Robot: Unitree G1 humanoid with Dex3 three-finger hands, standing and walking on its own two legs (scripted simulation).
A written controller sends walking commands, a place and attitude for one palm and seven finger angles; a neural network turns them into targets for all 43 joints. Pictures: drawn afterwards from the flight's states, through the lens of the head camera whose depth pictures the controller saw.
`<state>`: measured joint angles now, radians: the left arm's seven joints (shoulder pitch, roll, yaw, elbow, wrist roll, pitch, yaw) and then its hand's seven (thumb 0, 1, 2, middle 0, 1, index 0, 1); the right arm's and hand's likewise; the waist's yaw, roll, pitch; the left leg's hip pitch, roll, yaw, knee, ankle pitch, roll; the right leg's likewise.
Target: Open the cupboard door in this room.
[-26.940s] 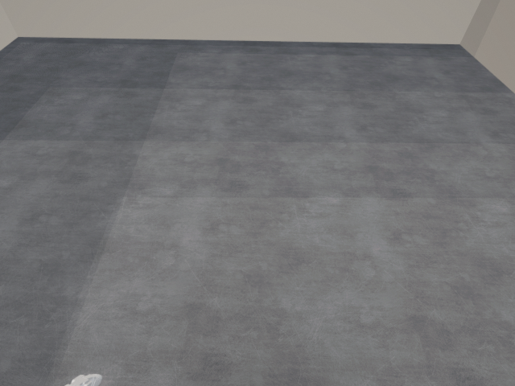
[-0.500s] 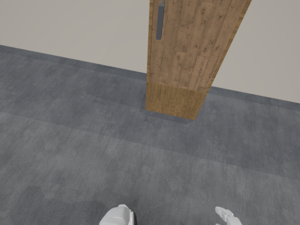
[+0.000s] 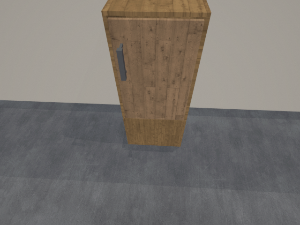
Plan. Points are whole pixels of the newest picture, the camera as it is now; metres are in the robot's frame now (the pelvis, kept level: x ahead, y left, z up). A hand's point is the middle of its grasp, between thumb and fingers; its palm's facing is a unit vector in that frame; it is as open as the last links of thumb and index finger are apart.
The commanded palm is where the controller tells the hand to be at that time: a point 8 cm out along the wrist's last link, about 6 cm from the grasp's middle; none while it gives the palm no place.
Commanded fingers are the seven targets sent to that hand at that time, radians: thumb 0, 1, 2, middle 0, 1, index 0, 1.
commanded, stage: take the last steps up to it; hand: left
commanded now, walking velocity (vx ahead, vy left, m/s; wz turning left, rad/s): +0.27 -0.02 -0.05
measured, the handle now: (122, 62) +0.74 +0.15 +0.02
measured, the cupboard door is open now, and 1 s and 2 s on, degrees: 0 0 0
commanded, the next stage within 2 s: come to a stop and stand still in 0.28 s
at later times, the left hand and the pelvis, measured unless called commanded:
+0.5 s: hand (90, 209) +0.20 +0.21 -0.17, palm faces +0.01 -0.99 -0.17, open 7.3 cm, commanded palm none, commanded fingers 0.00 0.90 0.90 -0.20 -0.30 -0.20 -0.30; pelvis +0.16 +0.03 +0.01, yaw -2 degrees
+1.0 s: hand (99, 192) +0.25 +0.19 -0.16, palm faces +0.03 -0.97 -0.23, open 7.4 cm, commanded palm none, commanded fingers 0.00 0.90 0.90 -0.20 -0.30 -0.20 -0.30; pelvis +0.17 +0.00 +0.00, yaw -1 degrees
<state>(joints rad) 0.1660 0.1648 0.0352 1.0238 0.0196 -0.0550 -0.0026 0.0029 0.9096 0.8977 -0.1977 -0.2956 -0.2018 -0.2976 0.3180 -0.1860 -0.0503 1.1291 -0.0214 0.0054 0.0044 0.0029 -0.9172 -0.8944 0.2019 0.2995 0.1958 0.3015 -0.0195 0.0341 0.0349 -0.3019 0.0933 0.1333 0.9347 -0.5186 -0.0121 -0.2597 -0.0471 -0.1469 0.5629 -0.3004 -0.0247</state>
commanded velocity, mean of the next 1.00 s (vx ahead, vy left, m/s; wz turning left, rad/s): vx -0.03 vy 0.02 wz -0.02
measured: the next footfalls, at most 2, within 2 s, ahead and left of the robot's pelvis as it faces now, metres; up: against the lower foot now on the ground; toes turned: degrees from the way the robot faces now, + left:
left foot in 0.26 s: +0.19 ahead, +0.14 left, +0.00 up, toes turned +9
right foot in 0.64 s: +0.29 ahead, -0.12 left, +0.00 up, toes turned -9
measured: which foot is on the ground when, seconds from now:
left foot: up 0.00-0.24, down 0.26-0.66, up 0.68-1.00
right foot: down 0.00-0.26, up 0.28-0.62, down 0.64-1.00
